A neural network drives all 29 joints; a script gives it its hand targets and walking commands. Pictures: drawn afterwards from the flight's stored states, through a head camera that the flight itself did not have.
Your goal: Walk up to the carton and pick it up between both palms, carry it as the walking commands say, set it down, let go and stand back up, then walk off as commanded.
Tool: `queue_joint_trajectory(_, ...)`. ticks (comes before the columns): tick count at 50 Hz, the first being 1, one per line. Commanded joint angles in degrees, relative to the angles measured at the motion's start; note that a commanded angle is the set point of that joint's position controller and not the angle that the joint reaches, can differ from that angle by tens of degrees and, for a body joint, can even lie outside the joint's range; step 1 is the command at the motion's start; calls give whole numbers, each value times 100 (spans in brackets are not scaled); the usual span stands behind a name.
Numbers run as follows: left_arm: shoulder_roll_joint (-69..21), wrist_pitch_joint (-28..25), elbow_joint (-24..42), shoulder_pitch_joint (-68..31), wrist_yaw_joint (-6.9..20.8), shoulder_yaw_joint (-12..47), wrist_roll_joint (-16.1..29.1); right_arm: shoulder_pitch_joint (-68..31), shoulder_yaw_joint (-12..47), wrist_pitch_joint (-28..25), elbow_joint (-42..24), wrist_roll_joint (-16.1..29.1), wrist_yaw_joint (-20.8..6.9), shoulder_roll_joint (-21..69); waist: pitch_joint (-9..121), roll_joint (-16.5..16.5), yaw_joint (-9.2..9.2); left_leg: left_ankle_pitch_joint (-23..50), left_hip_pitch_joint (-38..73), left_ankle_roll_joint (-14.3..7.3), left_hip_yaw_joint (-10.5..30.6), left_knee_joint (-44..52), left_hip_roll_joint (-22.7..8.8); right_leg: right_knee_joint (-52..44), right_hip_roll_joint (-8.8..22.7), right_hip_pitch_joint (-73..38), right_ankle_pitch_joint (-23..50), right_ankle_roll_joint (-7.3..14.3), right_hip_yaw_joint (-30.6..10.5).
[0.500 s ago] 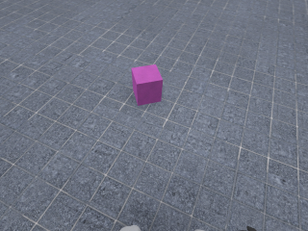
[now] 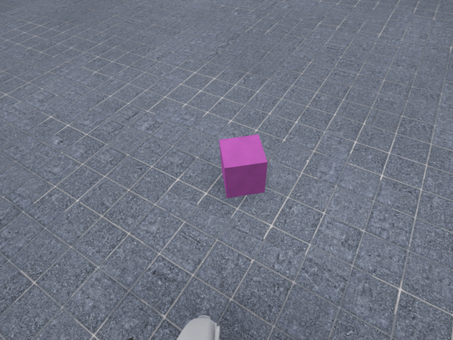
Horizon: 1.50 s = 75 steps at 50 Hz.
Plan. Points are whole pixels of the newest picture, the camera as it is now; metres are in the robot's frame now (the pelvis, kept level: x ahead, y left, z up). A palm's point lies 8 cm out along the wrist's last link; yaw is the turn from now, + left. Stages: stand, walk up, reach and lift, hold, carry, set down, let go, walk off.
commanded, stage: walk up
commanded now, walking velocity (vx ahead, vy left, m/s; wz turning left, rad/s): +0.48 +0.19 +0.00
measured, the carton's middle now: (242, 166) +1.03 +0.04 -0.63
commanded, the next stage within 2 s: none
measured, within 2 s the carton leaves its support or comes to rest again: neither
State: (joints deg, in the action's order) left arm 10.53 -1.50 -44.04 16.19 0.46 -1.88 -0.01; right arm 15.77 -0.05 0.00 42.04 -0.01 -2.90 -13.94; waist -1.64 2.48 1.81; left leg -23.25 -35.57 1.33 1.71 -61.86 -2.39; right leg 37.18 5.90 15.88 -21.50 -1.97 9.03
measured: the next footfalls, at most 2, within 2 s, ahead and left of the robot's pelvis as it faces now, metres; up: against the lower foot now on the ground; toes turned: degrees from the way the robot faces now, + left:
left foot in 0.10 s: +0.22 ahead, +0.15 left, +0.00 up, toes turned +2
right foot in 0.46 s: +0.22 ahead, -0.11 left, +0.00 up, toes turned -12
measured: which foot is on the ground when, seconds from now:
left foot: up 0.00-0.08, down 0.10-0.48, up 0.50-0.68, down 0.70-1.00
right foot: down 0.00-0.12, up 0.14-0.44, down 0.46-0.72, up 0.74-1.00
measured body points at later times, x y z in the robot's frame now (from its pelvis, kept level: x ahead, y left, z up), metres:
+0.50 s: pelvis +0.20 +0.04 +0.01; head +0.22 +0.03 +0.46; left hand +0.33 +0.28 -0.11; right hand +0.23 -0.22 -0.13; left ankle +0.19 +0.15 -0.71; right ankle +0.18 -0.10 -0.72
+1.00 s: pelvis +0.39 +0.07 +0.02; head +0.42 +0.07 +0.47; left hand +0.51 +0.31 -0.11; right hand +0.44 -0.18 -0.11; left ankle +0.37 +0.16 -0.72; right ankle +0.37 -0.07 -0.68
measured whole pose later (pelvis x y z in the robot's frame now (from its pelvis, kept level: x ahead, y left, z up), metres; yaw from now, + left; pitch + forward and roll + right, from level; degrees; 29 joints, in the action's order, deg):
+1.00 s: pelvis +0.39 +0.07 +0.02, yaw -2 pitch -2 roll -1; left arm 11.8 -0.1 -46.4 12.3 2.0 -2.4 0.0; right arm 18.9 0.0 -1.9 44.5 0.0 -1.2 -13.7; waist -4.9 0.2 -2.6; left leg -17.6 -8.2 -3.3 -4.5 -27.7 0.6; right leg 49.0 7.2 18.6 -28.1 -1.6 7.7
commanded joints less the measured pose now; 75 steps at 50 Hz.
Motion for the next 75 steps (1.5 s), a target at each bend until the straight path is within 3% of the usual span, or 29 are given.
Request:
queue_joint_trajectory(1,1400,-153,-107,149,-76,-455,-248,-676,-168,-35,-344,-175,-172,-157,150,-1424,-39,681,251,36,-178,1672,-580,-2094,1682,-637,674,735,-1213)
queue_joint_trajectory(3,1429,-117,-32,-288,-29,-491,-228,-167,-113,-72,-106,-163,-175,-103,370,-1818,-352,1012,1373,-29,-640,2399,-396,-1942,1438,-161,414,641,-746)
queue_joint_trajectory(5,1416,-103,3,-587,43,-463,-182,789,-297,-170,274,-229,-70,-387,855,-1249,-898,1419,2698,-97,-1008,2593,-89,-908,1080,83,477,478,-235)
queue_joint_trajectory(6,1011,-128,124,-556,128,-382,-148,1728,-524,-288,588,-260,57,-841,1261,297,-1246,713,3931,-314,-279,3048,-429,1098,342,927,-326,326,94)
queue_joint_trajectory(7,558,-135,426,-345,191,-230,-155,2294,-722,-347,626,-299,183,-1665,1371,2376,-1263,-639,4158,-696,2874,4576,-1990,3136,-515,2131,-1563,240,-134)
queue_joint_trajectory(8,733,-84,444,-455,186,-220,-178,1962,-702,-313,561,-159,197,-1837,1060,2204,-1027,-1909,3546,-685,3908,5319,-2095,3539,-427,2352,-1607,423,-825)
queue_joint_trajectory(12,658,-91,285,-675,242,-146,-194,535,-499,-337,210,-219,258,-962,55,457,-518,-832,2364,-1046,2654,5313,-1592,3129,102,1849,-168,365,-922)
queue_joint_trajectory(21,509,-143,112,-438,109,-73,-82,632,-464,-302,366,-178,257,-873,697,434,-312,1966,2483,-1001,854,4096,-948,-1284,-256,-788,464,76,-115)
queue_joint_trajectory(23,1132,-181,-391,953,30,-361,-187,36,-379,-371,142,-114,223,-517,1531,-629,421,1721,875,-554,192,2454,-356,-1839,760,-3036,719,439,-1112)
queue_joint_trajectory(24,1665,-146,-465,1430,-34,-555,-223,-293,-253,-399,-187,-80,182,-214,1303,-2273,730,6,-742,-278,-300,1197,127,-1981,1972,-3824,898,752,-2314)
queue_joint_trajectory(26,1599,-106,-420,1392,-39,-466,-271,-930,-372,-324,-323,-94,167,-409,432,-1196,749,-525,-1736,-79,-102,69,-317,-2227,2554,-3329,840,1500,-2814)
queue_joint_trajectory(29,1298,-134,-394,800,-44,-402,-289,-800,-330,-275,-343,-105,59,-324,29,-992,434,-175,-1397,79,-149,502,-499,-2080,2031,-2538,2018,1015,-1793)
queue_joint_trajectory(34,1400,-74,-157,-452,62,-437,-182,194,-153,-262,173,-109,-83,-167,314,-1555,-495,950,1819,-22,-1129,2989,-53,-1553,1207,-560,844,611,-402)
queue_joint_trajectory(35,1261,-101,-114,-597,73,-389,-135,866,-310,-315,426,-176,-23,-484,759,-1038,-816,1288,2790,-168,-947,3142,-57,-484,914,-281,1191,446,-121)
queue_joint_trajectory(36,979,-146,-23,-483,92,-302,-109,1843,-536,-377,706,-237,111,-962,1279,482,-1179,758,3892,-464,46,3512,-486,1562,323,460,1080,292,147)
queue_joint_trajectory(37,636,-135,252,-584,167,-203,-111,2145,-676,-373,691,-186,189,-1589,992,2312,-1170,346,3933,-714,2913,4903,-1797,2840,-531,1817,-1424,207,-133)
queue_joint_trajectory(38,719,-123,311,-692,144,-189,-111,2001,-627,-355,569,-102,210,-1604,764,1655,-1013,29,3959,-1032,3559,5008,-2032,3058,-367,2230,-1336,377,-843)
queue_joint_trajectory(41,683,-81,445,-1114,164,-149,-164,1039,-403,-381,445,-158,266,-1004,-287,456,-656,1505,2942,-1247,2636,4884,-1645,3096,60,2253,-504,281,-904)
queue_joint_trajectory(52,704,-10,65,-336,50,-162,-93,369,-421,-207,466,-98,293,-897,564,206,-137,3306,2641,-858,484,3680,-742,-1478,-267,-1036,1047,86,-16)
queue_joint_trajectory(54,1462,-133,-343,1000,-73,-434,-201,300,-341,-311,172,-23,309,-568,1739,-1123,391,2912,1152,-284,-328,1418,-32,-1287,1214,-3040,2497,644,-1453)
queue_joint_trajectory(55,1804,-104,-460,1306,-151,-450,-205,183,-315,-305,82,24,318,-409,1603,-2450,589,-592,-20,-118,-552,61,329,-1635,2470,-3425,4124,1400,-2538)
queue_joint_trajectory(56,1699,-65,-455,1257,-116,-363,-208,-21,-437,-197,41,-38,334,-550,1023,-1796,507,-1269,-320,-36,-242,-620,77,-1573,2535,-2893,4580,1753,-2633)
queue_joint_trajectory(59,1185,-12,-234,359,-110,-314,-208,-340,-363,-163,-44,-38,225,-442,397,-898,208,-776,-370,-22,-81,401,-424,-1677,1954,-2041,3631,1137,-1609)
queue_joint_trajectory(63,1294,-2,-221,-305,-21,-409,-217,198,-143,-191,174,-42,122,-216,885,-1857,-243,260,1529,-64,-582,2672,-202,-1350,1324,-1140,2302,767,-684)
queue_joint_trajectory(65,1030,39,-217,-419,29,-325,-205,1057,-249,-242,504,-91,185,-467,1161,-980,-726,1470,3047,-175,-863,3431,-57,-69,617,-162,1133,414,-26)
queue_joint_trajectory(66,721,20,71,-549,79,-184,-191,1511,-477,-300,575,-125,240,-1170,1118,953,-909,1588,3601,-659,1266,4203,-1336,1306,-99,999,-104,140,302)
queue_joint_trajectory(67,663,112,102,-682,61,-166,-202,1532,-585,-282,545,-119,274,-1534,821,1440,-866,1722,3673,-1151,2913,4837,-2331,2028,-426,1917,-1622,139,-328)
queue_joint_trajectory(70,871,224,286,-1255,123,-200,-134,827,-472,-177,430,-165,331,-1164,-453,524,-647,508,2472,-1440,2508,5233,-1983,2356,5,1867,-1049,109,-776)
queue_joint_trajectory(75,728,151,412,-1222,1,-131,-91,758,-357,-225,502,-158,356,-984,102,443,-589,5100,3469,-1260,1378,4090,-1302,1021,-279,1266,-815,-56,-583)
